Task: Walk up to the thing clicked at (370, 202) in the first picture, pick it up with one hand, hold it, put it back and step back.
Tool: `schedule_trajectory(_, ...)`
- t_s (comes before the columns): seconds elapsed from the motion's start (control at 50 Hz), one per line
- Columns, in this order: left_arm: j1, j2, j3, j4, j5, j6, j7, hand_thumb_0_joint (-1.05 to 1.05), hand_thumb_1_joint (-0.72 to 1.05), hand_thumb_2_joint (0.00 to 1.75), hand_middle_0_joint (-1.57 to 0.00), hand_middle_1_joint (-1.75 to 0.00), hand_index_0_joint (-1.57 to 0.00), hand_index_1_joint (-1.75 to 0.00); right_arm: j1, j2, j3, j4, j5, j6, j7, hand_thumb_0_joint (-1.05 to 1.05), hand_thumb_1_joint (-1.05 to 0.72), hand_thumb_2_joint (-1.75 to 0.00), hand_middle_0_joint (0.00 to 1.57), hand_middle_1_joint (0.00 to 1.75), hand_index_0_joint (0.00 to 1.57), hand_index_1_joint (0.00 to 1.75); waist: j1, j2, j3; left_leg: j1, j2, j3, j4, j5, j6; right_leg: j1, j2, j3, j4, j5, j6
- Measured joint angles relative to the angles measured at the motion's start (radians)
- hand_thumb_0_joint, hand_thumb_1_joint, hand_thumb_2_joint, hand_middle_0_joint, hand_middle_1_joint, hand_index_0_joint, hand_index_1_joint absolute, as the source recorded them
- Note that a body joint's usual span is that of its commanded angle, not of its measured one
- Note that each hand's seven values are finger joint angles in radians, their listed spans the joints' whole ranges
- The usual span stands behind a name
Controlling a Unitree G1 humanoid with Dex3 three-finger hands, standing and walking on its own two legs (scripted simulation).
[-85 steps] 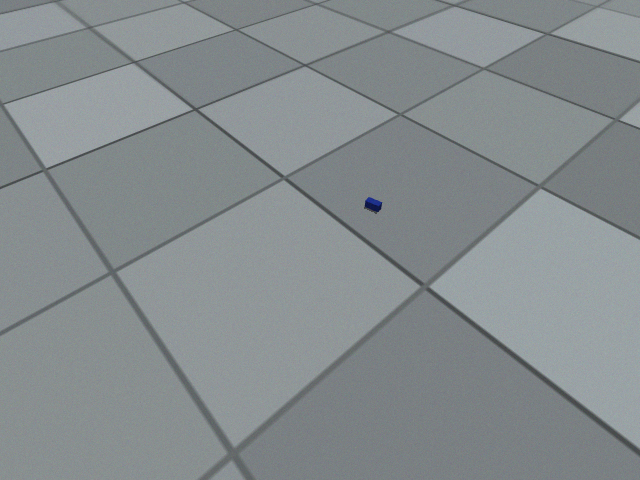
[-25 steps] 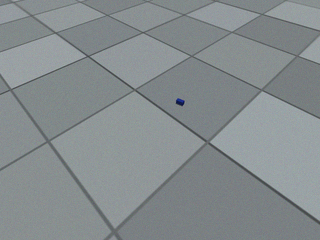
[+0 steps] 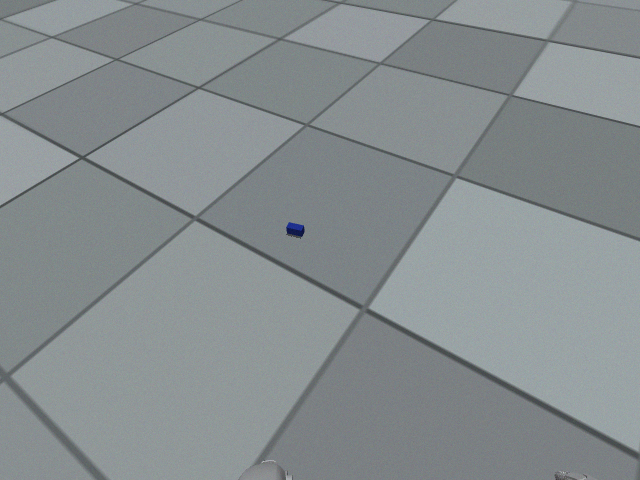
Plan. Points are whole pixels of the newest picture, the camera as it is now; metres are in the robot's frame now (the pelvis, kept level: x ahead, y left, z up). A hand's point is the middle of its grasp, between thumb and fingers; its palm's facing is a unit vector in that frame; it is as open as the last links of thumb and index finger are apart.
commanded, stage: walk up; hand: left
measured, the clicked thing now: (295, 229) +1.20 +0.17 -0.75
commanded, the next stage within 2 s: none
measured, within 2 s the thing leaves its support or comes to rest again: neither
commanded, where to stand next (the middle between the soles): +0.79 +0.04 m, yaw -14 degrees
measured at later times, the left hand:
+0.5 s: hand (172, 323) +0.39 +0.29 -0.12, palm faces -0.26 -0.88 -0.39, open 7.4 cm
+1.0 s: hand (167, 275) +0.53 +0.35 -0.17, palm faces -0.25 -0.87 -0.42, open 7.4 cm
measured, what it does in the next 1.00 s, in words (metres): walks ahead: left foot, then right foot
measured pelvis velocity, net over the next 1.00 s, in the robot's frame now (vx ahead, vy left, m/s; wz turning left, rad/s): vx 0.44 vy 0.07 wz -0.23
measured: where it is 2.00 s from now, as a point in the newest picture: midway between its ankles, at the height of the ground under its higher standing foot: (314, 327)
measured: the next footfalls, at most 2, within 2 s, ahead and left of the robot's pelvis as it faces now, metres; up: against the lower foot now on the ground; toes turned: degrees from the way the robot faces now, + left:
left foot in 0.14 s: +0.22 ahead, +0.16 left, +0.00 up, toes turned +2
right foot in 0.54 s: +0.38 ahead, -0.11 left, +0.00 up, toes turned -12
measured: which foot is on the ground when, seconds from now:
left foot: up 0.00-0.12, down 0.14-0.56, up 0.58-0.90, down 0.92-1.00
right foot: down 0.00-0.16, up 0.18-0.52, down 0.54-0.96, up 0.98-1.00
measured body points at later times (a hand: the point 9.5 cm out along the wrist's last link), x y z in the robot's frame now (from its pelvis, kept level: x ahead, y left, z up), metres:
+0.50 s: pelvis +0.23 +0.04 +0.00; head +0.25 +0.02 +0.45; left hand +0.41 +0.33 -0.09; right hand +0.18 -0.29 -0.12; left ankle +0.18 +0.16 -0.73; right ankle +0.32 -0.10 -0.72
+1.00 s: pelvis +0.44 +0.07 -0.02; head +0.45 +0.07 +0.43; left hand +0.54 +0.39 -0.14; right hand +0.45 -0.28 -0.11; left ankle +0.53 +0.18 -0.74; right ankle +0.35 -0.08 -0.70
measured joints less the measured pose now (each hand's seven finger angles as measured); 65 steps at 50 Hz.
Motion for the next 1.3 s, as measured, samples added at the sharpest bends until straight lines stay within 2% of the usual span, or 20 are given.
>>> schedule_trajectory(0.08, 0.019, 0.011, -0.003, -0.017, 0.004, -0.009, 0.002, 0.01, 0.9, 0.9, -0.21, -0.3, -0.21, -0.3, 0.016, 0.006, -0.004, -0.01, -0.007, -0.003, 0.006, 0.01, -0.91, -0.9, 0.21, 0.3, 0.21, 0.3, 0.0, -0.018, -0.005, 0.003, 0.01, -0.004, -0.146, 0.071, -0.003, 0.044, 0.003, 0.025, 0.01, -0.061, 0.021)
schedule_trajectory(0.14, 0.024, 0.03, -0.005, -0.025, 0.007, -0.008, 0.008, 0.01, 0.89, 0.9, -0.21, -0.3, -0.21, -0.3, 0.03, 0.003, -0.012, -0.023, -0.007, -0.021, 0.004, 0.01, -0.91, -0.9, 0.21, 0.3, 0.21, 0.3, -0.012, -0.047, -0.014, 0.058, -0.01, 0.019, -0.232, 0.117, 0.006, 0.043, -0.019, 0.053, 0.102, -0.157, 0.036)
schedule_trajectory(0.18, 0.006, 0.042, -0.002, -0.015, 0.004, -0.001, 0.022, 0.01, 0.9, 0.9, -0.21, -0.3, -0.21, -0.3, 0.024, 0.011, -0.018, -0.039, -0.011, -0.044, -0.008, 0.01, -0.91, -0.9, 0.21, 0.3, 0.21, 0.3, -0.029, -0.089, 0.001, 0.069, -0.032, 0.063, -0.18, 0.098, 0.004, -0.039, -0.04, 0.088, 0.326, -0.188, 0.007)
schedule_trajectory(0.22, -0.024, 0.052, -0.01, -0.003, 0.002, 0.004, 0.034, 0.01, 0.9, 0.9, -0.21, -0.3, -0.21, -0.3, 0.031, 0.025, -0.016, -0.05, 0.004, -0.054, -0.016, 0.01, -0.91, -0.9, 0.21, 0.3, 0.21, 0.3, -0.054, -0.102, 0.009, 0.102, -0.033, 0.082, -0.178, 0.06, 0.009, -0.142, -0.015, 0.095, 0.547, -0.172, -0.013)
schedule_trajectory(0.26, -0.05, 0.067, -0.013, -0.004, -0.006, -0.003, 0.032, 0.01, 0.9, 0.9, -0.21, -0.3, -0.21, -0.3, 0.05, 0.04, -0.005, -0.051, 0.011, -0.052, -0.021, 0.01, -0.91, -0.9, 0.21, 0.3, 0.21, 0.3, -0.067, -0.117, 0.011, 0.157, -0.038, 0.1, -0.229, 0.054, 0.015, -0.223, -0.019, 0.069, 0.631, -0.116, -0.017)
schedule_trajectory(0.38, -0.11, 0.081, -0.005, -0.03, -0.013, -0.006, 0.007, 0.01, 0.9, 0.9, -0.2, -0.3, -0.21, -0.3, 0.12, 0.035, 0.017, -0.046, 0.008, -0.051, -0.028, 0.01, -0.9, -0.9, 0.21, 0.3, 0.21, 0.3, -0.093, -0.107, 0.013, 0.304, -0.049, 0.14, -0.379, 0.047, 0.023, -0.337, -0.065, 0.019, 0.435, -0.039, 0.013)
schedule_trajectory(0.5, -0.155, 0.062, -0.005, -0.044, -0.008, -0.003, -0.007, 0.01, 0.9, 0.9, -0.2, -0.3, -0.21, -0.3, 0.162, 0.001, 0.012, -0.044, 0.01, -0.03, -0.028, 0.01, -0.9, -0.9, 0.21, 0.3, 0.21, 0.3, -0.11, -0.058, 0.025, 0.397, -0.043, 0.171, -0.367, -0.052, -0.001, -0.293, -0.077, -0.025, 0.148, 0.079, -0.004)
schedule_trajectory(0.54, -0.16, 0.06, -0.004, -0.046, -0.006, -0.014, -0.004, 0.01, 0.9, 0.9, -0.2, -0.3, -0.21, -0.3, 0.176, -0.005, 0.011, -0.047, 0.014, -0.019, -0.031, 0.01, -0.9, -0.9, 0.21, 0.3, 0.21, 0.3, -0.113, -0.043, 0.02, 0.402, -0.029, 0.171, -0.285, -0.128, -0.007, -0.236, -0.059, -0.038, 0.075, 0.131, -0.013)
schedule_trajectory(0.56, -0.168, 0.052, 0.0, -0.046, -0.004, -0.022, 0.003, 0.01, 0.9, 0.9, -0.2, -0.3, -0.21, -0.3, 0.174, -0.008, 0.011, -0.042, 0.015, -0.013, -0.034, 0.01, -0.9, -0.9, 0.21, 0.3, 0.21, 0.3, -0.111, -0.021, 0.028, 0.382, -0.005, 0.155, -0.197, -0.161, 0.008, -0.23, -0.041, -0.047, 0.102, 0.128, -0.008)
schedule_trajectory(0.6, -0.172, 0.04, -0.001, -0.057, -0.008, -0.034, 0.015, 0.0, 0.9, 0.9, -0.21, -0.3, -0.21, -0.3, 0.152, 0.0, 0.018, -0.028, 0.017, 0.007, -0.038, 0.01, -0.9, -0.9, 0.21, 0.3, 0.21, 0.3, -0.094, -0.01, 0.036, 0.295, -0.023, 0.075, 0.038, -0.183, 0.025, -0.225, -0.03, -0.045, 0.159, 0.069, -0.006)
schedule_trajectory(0.64, -0.163, 0.024, -0.012, -0.063, -0.019, -0.036, 0.022, 0.0, 0.9, 0.9, -0.21, -0.3, -0.21, -0.3, 0.128, 0.003, 0.025, -0.02, 0.021, 0.016, -0.04, 0.01, -0.91, -0.9, 0.21, 0.3, 0.21, 0.3, -0.077, -0.003, 0.035, 0.201, -0.044, 0.029, 0.2, -0.163, 0.033, -0.192, -0.029, -0.036, 0.15, 0.044, -0.009)
schedule_trajectory(0.68, -0.142, 0.009, -0.02, -0.065, -0.022, -0.037, 0.028, 0.0, 0.9, 0.9, -0.21, -0.3, -0.21, -0.3, 0.105, 0.003, 0.027, -0.023, 0.022, 0.014, -0.038, 0.01, -0.91, -0.9, 0.21, 0.3, 0.21, 0.3, -0.063, 0.006, 0.03, 0.123, -0.037, 0.01, 0.235, -0.122, 0.035, -0.15, -0.029, -0.028, 0.112, 0.041, -0.004)
schedule_trajectory(0.8, -0.062, 0.01, -0.027, -0.052, -0.008, -0.038, 0.029, 0.0, 0.9, 0.9, -0.21, -0.3, -0.21, -0.3, 0.055, -0.001, 0.009, -0.049, 0.009, 0.004, -0.012, 0.01, -0.91, -0.9, 0.21, 0.3, 0.21, 0.3, -0.032, 0.009, 0.016, -0.01, 0.015, -0.006, 0.041, -0.015, 0.012, -0.064, -0.033, -0.003, 0.054, 0.005, 0.011)
schedule_trajectory(0.9, -0.01, 0.045, -0.019, -0.03, 0.002, -0.03, 0.03, 0.01, 0.9, 0.9, -0.21, -0.3, -0.21, -0.3, 0.043, -0.009, -0.012, -0.046, 0.003, -0.003, 0.006, 0.01, -0.91, -0.9, 0.21, 0.3, 0.21, 0.3, -0.012, -0.018, -0.004, 0.028, 0.018, 0.016, -0.162, 0.069, 0.017, -0.03, -0.058, 0.014, 0.109, -0.092, 0.038)
schedule_trajectory(0.92, 0.0, 0.053, -0.017, -0.023, 0.004, -0.025, 0.032, 0.01, 0.89, 0.9, -0.21, -0.3, -0.21, -0.3, 0.047, -0.014, -0.016, -0.049, 0.002, -0.009, 0.007, 0.01, -0.91, -0.9, 0.21, 0.3, 0.21, 0.3, -0.014, -0.026, -0.013, 0.056, 0.009, 0.026, -0.196, 0.066, 0.02, -0.032, -0.067, 0.019, 0.142, -0.125, 0.041)
schedule_trajectory(0.96, 0.007, 0.071, -0.01, -0.004, 0.006, -0.013, 0.041, 0.01, 0.9, 0.9, -0.21, -0.3, -0.21, -0.3, 0.045, -0.011, -0.025, -0.054, -0.003, -0.027, -0.001, 0.01, -0.91, -0.9, 0.21, 0.3, 0.21, 0.3, -0.021, -0.072, -0.011, 0.074, -0.025, 0.06, -0.168, 0.077, 0.0, -0.074, -0.1, 0.059, 0.288, -0.174, 0.014)
schedule_trajectory(1.02, -0.017, 0.078, -0.015, 0.034, -0.003, 0.004, 0.058, 0.01, 0.9, 0.9, -0.21, -0.3, -0.21, -0.3, 0.054, 0.003, -0.019, -0.064, 0.013, -0.038, -0.014, 0.01, -0.91, -0.9, 0.21, 0.3, 0.21, 0.3, -0.041, -0.086, 0.001, 0.099, -0.026, 0.079, -0.129, 0.016, 0.006, -0.202, -0.049, 0.086, 0.588, -0.196, -0.016)
schedule_trajectory(1.06, -0.036, 0.086, -0.015, 0.038, -0.011, -0.002, 0.056, 0.01, 0.9, 0.9, -0.21, -0.3, -0.21, -0.3, 0.068, 0.022, -0.006, -0.059, 0.018, -0.037, -0.022, 0.01, -0.91, -0.9, 0.21, 0.3, 0.21, 0.3, -0.049, -0.104, 0.011, 0.145, -0.032, 0.091, -0.172, 0.015, 0.009, -0.266, -0.043, 0.06, 0.641, -0.153, -0.021)
schedule_trajectory(1.18, -0.081, 0.065, -0.012, 0.013, -0.011, -0.012, 0.027, 0.01, 0.9, 0.9, -0.21, -0.3, -0.21, -0.3, 0.127, 0.026, 0.018, -0.049, 0.015, -0.03, -0.026, 0.01, -0.9, -0.9, 0.21, 0.3, 0.21, 0.3, -0.07, -0.091, 0.031, 0.258, -0.047, 0.108, -0.283, 0.009, 0.021, -0.318, -0.08, -0.041, 0.374, -0.084, 0.004)
schedule_trajectory(1.3, -0.098, 0.043, -0.004, -0.02, -0.001, -0.034, 0.024, 0.01, 0.9, 0.9, -0.21, -0.3, -0.21, -0.3, 0.17, 0.006, 0.021, -0.053, 0.023, -0.001, -0.026, 0.01, -0.9, -0.9, 0.21, 0.3, 0.21, 0.3, -0.079, -0.035, 0.028, 0.286, -0.03, 0.099, -0.172, -0.114, 0.014, -0.214, -0.047, -0.067, 0.114, 0.093, -0.007)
